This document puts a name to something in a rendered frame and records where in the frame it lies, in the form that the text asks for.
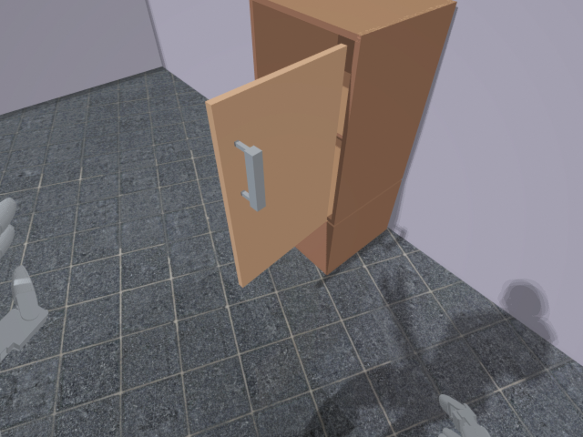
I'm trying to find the left robot hand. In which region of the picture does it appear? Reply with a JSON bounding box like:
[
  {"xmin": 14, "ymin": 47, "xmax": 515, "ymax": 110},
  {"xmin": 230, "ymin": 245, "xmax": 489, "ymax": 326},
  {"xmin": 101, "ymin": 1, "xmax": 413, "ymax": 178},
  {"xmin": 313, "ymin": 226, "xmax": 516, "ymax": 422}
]
[{"xmin": 0, "ymin": 198, "xmax": 48, "ymax": 362}]

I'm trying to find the right robot hand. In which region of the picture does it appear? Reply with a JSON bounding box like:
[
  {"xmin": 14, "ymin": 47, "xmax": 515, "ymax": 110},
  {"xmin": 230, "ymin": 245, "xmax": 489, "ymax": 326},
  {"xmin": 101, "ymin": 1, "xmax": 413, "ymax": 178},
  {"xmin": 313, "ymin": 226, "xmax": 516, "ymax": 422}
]
[{"xmin": 438, "ymin": 394, "xmax": 491, "ymax": 437}]

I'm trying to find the cupboard door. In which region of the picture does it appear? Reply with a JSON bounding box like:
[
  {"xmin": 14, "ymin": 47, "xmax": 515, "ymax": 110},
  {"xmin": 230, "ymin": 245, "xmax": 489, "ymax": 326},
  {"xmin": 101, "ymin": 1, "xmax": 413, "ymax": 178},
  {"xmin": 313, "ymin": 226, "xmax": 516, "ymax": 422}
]
[{"xmin": 205, "ymin": 44, "xmax": 347, "ymax": 288}]

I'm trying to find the handle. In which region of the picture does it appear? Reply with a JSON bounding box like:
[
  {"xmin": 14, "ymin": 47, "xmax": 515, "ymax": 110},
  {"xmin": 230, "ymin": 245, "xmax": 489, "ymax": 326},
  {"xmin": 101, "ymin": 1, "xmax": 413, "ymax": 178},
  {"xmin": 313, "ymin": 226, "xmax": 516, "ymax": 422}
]
[{"xmin": 234, "ymin": 140, "xmax": 266, "ymax": 212}]

